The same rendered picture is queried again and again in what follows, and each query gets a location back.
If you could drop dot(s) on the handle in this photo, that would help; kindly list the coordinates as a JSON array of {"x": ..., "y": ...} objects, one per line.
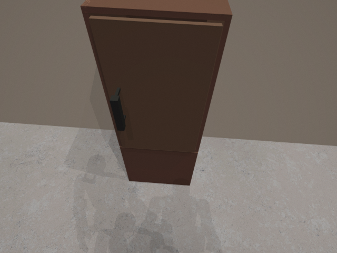
[{"x": 117, "y": 110}]

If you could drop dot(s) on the cupboard door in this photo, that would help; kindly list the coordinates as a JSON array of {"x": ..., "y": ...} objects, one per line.
[{"x": 164, "y": 69}]

